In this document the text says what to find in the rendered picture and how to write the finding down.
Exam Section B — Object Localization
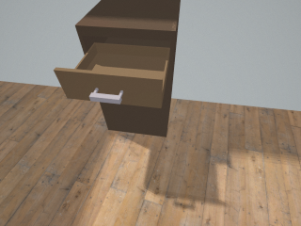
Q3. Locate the drawer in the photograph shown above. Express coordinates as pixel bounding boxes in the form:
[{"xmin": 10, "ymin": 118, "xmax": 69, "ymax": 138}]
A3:
[{"xmin": 54, "ymin": 42, "xmax": 170, "ymax": 108}]

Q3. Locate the cabinet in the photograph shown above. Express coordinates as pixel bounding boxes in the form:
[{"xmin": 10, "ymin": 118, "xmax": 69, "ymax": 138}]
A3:
[{"xmin": 75, "ymin": 0, "xmax": 181, "ymax": 137}]

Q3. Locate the handle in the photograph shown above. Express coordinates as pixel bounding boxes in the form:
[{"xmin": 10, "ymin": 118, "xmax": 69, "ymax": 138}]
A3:
[{"xmin": 89, "ymin": 88, "xmax": 123, "ymax": 105}]

